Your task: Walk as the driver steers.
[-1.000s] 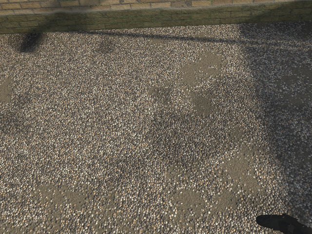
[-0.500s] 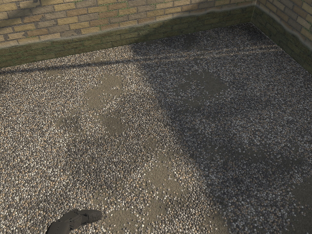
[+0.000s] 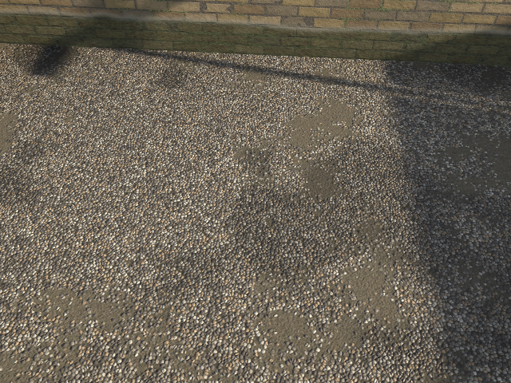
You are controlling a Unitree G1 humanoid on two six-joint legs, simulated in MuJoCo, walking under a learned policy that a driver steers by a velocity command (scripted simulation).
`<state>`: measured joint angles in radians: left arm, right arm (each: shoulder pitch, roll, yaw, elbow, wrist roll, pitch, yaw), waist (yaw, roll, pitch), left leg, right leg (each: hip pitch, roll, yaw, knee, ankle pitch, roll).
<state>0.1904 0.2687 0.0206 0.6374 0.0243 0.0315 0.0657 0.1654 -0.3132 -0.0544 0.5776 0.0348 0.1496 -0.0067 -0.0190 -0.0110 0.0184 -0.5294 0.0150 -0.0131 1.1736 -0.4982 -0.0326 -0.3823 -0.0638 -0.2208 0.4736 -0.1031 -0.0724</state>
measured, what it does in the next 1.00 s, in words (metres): steps on the spot, turning right: left foot, then right foot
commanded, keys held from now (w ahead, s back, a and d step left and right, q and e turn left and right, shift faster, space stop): q+shift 0.16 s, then e+shift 0.56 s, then w+e+shift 0.28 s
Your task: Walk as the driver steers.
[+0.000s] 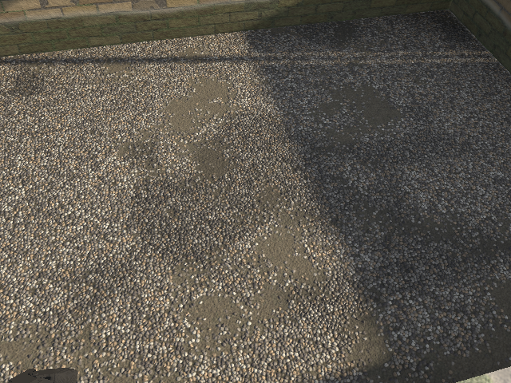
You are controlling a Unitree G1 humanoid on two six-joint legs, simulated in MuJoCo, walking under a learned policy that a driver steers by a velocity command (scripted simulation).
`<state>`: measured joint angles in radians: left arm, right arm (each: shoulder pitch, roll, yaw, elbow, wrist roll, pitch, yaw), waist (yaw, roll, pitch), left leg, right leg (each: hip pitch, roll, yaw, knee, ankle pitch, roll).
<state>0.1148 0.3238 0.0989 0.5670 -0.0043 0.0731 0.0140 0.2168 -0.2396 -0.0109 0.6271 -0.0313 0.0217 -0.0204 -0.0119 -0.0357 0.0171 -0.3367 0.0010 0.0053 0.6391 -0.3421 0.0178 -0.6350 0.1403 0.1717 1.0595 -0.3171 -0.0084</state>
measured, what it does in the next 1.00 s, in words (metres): steps on the spot, turning left: right foot, then left foot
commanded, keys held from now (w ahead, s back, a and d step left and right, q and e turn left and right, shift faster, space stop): w+e+shift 0.06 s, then w+shift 0.06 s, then w+q+shift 0.88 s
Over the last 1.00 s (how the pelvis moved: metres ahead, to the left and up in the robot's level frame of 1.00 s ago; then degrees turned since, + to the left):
0.00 0.08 0.00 -19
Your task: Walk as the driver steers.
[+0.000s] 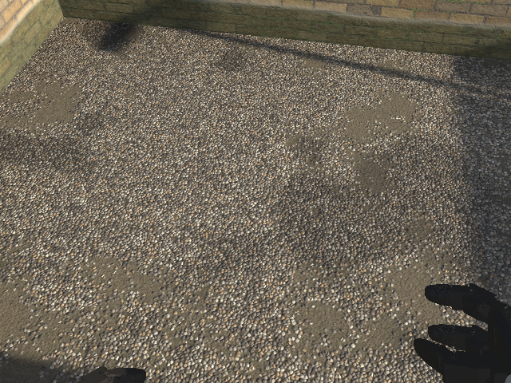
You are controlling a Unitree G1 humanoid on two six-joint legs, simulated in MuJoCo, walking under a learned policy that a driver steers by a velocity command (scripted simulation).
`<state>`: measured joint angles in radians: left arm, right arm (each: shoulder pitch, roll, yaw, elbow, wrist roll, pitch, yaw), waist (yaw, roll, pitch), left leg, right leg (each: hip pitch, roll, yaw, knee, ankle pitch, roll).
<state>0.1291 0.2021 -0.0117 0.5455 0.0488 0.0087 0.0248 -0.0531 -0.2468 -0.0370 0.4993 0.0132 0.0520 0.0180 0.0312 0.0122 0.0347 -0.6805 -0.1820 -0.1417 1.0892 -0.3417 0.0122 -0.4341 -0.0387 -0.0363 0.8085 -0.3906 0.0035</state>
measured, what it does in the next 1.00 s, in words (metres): steps on the spot, turning right: left foot, then right foot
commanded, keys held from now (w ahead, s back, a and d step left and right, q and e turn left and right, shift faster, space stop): w+q+shift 0.08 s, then w+shift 0.04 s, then w+e+shift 0.62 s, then e+shift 0.26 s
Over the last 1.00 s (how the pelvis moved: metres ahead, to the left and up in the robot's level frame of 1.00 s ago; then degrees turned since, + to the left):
0.03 -0.10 -0.02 24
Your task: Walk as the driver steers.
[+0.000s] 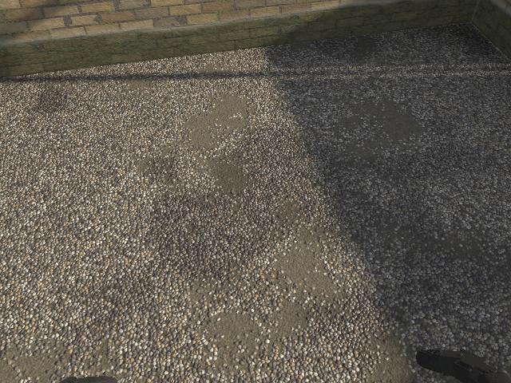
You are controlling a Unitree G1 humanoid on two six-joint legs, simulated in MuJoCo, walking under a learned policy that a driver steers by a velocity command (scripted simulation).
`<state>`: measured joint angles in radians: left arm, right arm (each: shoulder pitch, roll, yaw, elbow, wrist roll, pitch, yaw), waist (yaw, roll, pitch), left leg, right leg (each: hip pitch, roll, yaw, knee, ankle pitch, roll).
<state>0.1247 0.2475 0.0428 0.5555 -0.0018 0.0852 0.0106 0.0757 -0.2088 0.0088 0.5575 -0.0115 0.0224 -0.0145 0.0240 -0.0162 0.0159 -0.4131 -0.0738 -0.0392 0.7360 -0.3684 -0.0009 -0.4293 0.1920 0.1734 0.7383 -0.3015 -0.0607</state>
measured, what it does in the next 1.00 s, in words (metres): steps on the spot: right foot, then left foot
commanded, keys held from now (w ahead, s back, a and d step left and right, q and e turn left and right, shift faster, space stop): e+shift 0.08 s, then shift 0.02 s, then q+shift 0.38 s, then shift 0.52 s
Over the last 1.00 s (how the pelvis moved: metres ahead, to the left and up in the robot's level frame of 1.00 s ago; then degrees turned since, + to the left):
0.04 0.08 0.01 -24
